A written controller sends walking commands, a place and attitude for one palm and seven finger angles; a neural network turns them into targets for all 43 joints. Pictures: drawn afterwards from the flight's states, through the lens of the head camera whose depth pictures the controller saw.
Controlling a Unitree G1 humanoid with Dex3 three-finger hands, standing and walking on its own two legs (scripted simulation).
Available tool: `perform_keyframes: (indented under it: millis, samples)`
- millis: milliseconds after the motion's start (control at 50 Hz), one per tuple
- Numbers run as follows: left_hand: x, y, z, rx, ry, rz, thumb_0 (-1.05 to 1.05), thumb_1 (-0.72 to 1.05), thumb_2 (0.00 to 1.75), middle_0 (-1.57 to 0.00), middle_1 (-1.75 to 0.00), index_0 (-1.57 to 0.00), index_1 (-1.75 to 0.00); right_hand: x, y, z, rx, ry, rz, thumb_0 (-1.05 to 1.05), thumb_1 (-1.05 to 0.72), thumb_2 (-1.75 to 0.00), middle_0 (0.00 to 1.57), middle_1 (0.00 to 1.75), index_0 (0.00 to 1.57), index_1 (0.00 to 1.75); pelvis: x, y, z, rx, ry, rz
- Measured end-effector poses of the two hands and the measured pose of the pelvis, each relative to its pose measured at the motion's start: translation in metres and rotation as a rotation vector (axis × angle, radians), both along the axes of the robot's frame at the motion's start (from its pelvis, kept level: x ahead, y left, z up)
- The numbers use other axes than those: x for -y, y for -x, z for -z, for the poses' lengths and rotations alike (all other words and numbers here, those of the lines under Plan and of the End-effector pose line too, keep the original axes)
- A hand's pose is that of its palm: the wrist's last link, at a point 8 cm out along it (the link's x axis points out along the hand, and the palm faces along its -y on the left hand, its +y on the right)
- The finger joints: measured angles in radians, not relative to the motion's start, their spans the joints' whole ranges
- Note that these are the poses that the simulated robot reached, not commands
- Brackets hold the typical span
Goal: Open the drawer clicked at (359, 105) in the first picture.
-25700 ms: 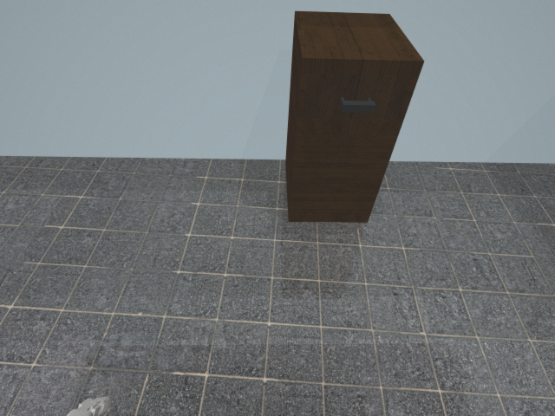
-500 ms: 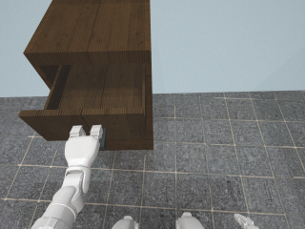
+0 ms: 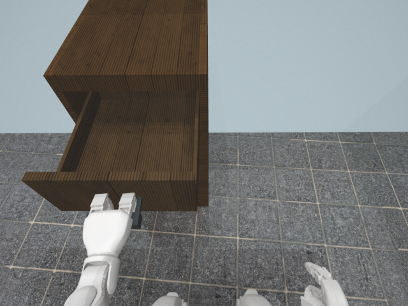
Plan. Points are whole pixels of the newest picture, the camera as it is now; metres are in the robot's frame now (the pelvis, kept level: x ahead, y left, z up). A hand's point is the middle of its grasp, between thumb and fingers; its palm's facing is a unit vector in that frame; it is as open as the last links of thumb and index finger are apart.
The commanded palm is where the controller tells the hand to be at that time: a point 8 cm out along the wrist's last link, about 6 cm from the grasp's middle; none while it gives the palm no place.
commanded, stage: pull the drawer open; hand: left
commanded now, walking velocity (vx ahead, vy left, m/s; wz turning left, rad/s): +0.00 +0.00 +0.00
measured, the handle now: (116, 210) +0.31 +0.22 -0.04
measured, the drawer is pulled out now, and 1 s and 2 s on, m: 0.25 0.30 0.29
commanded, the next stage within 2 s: open the thumb to release the handle in 0.56 s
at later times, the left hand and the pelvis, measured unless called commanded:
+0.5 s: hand (114, 258) +0.22 +0.20 -0.06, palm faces -0.04 -0.06 -1.00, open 5.9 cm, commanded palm +0.18 +0.19 -0.01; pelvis +0.00 -0.01 -0.01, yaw +0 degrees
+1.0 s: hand (113, 256) +0.22 +0.20 -0.06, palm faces -0.01 -0.04 -1.00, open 8.7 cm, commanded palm +0.20 +0.20 -0.01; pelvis +0.00 -0.01 -0.01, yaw +0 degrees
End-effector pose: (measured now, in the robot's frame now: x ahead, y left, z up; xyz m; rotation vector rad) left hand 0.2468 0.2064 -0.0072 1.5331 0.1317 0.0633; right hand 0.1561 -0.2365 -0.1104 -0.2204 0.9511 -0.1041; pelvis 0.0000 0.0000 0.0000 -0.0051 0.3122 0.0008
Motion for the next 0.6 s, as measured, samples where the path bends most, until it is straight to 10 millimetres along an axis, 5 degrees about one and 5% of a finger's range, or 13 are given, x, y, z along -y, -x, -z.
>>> perform_keyframes:
  millis: [420,600]
  samples:
    - [0.004,0.046,0.0,-0.008,0.006,-0.032,0.03,0.65,0.81,-0.28,-1.35,-0.41,-1.34,-0.002,-0.019,0.0,0.061,-0.013,-0.047,0.01,-0.9,-0.9,0.21,0.3,0.2,0.3,0.006,0.002,0.006,0.01,-0.007,-0.001]
    - [0.004,0.047,-0.001,-0.005,0.034,-0.037,0.05,0.66,0.77,-0.26,-1.35,-0.41,-1.35,-0.003,-0.031,-0.004,0.101,-0.021,-0.059,0.01,-0.9,-0.9,0.21,0.3,0.2,0.3,0.007,-0.002,0.01,0.004,-0.009,0.011]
